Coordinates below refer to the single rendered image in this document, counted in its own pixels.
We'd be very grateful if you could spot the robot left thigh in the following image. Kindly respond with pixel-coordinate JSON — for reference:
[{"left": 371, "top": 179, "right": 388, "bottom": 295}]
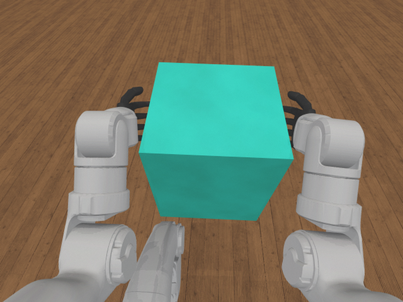
[{"left": 122, "top": 221, "right": 184, "bottom": 302}]

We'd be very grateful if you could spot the robot left forearm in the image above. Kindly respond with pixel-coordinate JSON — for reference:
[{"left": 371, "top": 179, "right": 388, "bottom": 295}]
[{"left": 59, "top": 107, "right": 139, "bottom": 269}]

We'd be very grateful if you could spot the robot left hand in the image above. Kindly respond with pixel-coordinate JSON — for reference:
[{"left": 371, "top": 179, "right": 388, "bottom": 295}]
[{"left": 117, "top": 87, "right": 150, "bottom": 141}]

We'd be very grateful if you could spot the robot right forearm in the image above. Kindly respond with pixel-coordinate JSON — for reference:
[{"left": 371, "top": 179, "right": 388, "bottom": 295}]
[{"left": 293, "top": 113, "right": 365, "bottom": 276}]

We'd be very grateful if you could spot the robot right upper arm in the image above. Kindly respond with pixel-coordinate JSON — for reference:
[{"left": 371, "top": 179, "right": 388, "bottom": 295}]
[{"left": 281, "top": 230, "right": 403, "bottom": 302}]

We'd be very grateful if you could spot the left robot shin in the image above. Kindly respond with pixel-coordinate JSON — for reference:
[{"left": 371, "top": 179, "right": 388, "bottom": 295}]
[{"left": 153, "top": 226, "right": 181, "bottom": 302}]

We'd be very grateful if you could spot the robot right hand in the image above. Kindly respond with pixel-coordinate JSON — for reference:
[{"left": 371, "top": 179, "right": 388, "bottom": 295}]
[{"left": 283, "top": 91, "right": 316, "bottom": 149}]

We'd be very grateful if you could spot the robot left upper arm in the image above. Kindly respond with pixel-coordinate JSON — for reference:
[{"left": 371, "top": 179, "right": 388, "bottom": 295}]
[{"left": 3, "top": 223, "right": 137, "bottom": 302}]

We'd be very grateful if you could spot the carton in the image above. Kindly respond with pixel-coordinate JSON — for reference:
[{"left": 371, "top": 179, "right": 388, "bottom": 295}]
[{"left": 139, "top": 62, "right": 293, "bottom": 221}]

